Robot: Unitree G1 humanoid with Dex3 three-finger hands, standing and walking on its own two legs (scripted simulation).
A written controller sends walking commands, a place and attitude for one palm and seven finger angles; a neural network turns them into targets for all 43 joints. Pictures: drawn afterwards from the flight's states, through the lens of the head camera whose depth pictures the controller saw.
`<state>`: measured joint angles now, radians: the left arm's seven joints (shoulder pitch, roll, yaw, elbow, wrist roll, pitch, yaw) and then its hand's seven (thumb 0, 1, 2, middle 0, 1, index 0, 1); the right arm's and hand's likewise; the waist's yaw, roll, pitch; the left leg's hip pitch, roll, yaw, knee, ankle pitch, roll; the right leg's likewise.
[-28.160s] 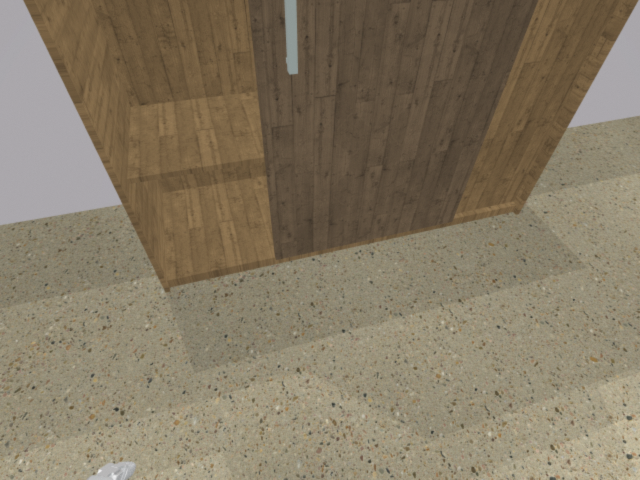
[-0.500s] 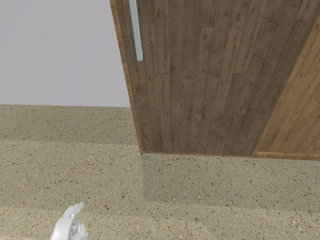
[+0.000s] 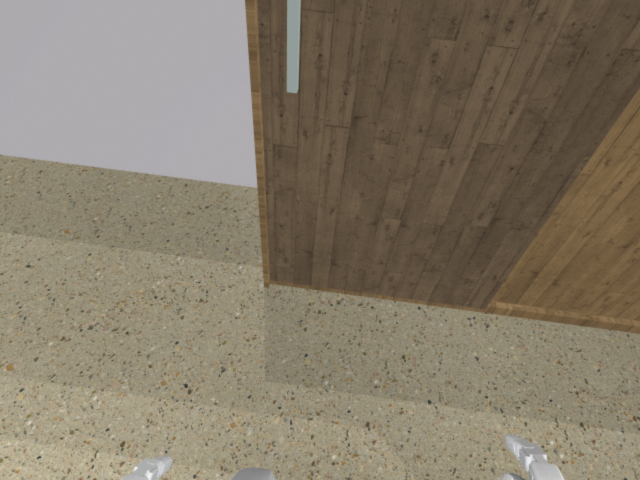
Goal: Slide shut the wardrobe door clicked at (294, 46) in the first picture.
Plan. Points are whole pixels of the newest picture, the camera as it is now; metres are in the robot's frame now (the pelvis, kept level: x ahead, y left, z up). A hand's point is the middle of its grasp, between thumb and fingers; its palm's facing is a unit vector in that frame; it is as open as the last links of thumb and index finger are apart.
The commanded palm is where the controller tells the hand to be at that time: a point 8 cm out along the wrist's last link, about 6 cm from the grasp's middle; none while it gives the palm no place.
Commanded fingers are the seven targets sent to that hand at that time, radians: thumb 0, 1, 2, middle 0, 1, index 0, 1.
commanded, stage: let the arm hang, fingers relaxed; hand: right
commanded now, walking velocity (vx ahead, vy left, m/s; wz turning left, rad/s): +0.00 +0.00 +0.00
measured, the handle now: (295, 20) +0.85 +0.16 +0.21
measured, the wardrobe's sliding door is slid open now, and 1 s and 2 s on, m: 0.00 0.00 0.00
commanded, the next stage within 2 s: look to check the result in 0.90 s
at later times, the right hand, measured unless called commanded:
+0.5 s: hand out of the picture +0.03 -0.18 -0.13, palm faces +0.01 +0.98 -0.20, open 7.3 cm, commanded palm none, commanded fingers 0.00 -0.90 -0.90 0.20 0.30 0.20 0.30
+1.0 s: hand out of the picture +0.03 -0.19 -0.14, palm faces -0.01 +0.98 -0.18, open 7.3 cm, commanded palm none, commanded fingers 0.00 -0.90 -0.90 0.20 0.30 0.20 0.30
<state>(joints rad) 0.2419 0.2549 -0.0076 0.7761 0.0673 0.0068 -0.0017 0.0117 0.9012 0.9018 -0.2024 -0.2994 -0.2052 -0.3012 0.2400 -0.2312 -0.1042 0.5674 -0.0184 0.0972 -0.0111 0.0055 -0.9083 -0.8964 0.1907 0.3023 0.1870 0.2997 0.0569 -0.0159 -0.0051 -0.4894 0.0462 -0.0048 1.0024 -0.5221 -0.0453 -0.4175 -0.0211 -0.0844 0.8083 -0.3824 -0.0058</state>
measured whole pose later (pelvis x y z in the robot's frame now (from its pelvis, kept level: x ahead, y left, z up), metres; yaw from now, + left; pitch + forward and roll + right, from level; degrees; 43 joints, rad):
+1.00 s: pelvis +0.02 -0.02 +0.04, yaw +1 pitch -1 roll +0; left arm 0.29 0.13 -0.01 1.14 0.02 -0.01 0.04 0.00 0.90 0.90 -0.20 -0.30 -0.20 -0.30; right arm 0.23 -0.15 0.00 1.16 -0.01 0.01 -0.03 0.01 -0.92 -0.90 0.20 0.30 0.20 0.30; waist 0.01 0.00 0.06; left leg -0.19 0.02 -0.02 0.40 -0.19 -0.03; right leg -0.09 0.05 -0.07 0.37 -0.27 -0.07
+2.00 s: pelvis +0.03 -0.02 +0.04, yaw +0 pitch -2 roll +0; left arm 0.17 0.24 0.00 1.14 0.02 -0.01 0.02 0.01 0.90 0.90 -0.20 -0.30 -0.20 -0.30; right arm 0.13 -0.24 -0.01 1.14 -0.01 0.00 -0.02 0.00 -0.90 -0.90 0.20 0.30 0.20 0.30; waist 0.01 0.00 0.08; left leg -0.14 0.03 0.00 0.36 -0.19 -0.03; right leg -0.05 0.06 -0.05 0.32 -0.25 -0.07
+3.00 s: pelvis +0.02 +0.01 +0.05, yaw +0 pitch -2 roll +0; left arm 0.12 0.32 0.00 1.14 0.02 -0.01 0.01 0.01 0.90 0.90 -0.20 -0.30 -0.20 -0.30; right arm 0.07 -0.31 -0.01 1.14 -0.01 -0.01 0.00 0.00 -0.90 -0.89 0.20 0.30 0.20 0.30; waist 0.02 -0.01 0.06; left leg -0.12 -0.01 0.02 0.29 -0.15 0.01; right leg -0.03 0.02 -0.03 0.27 -0.20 -0.03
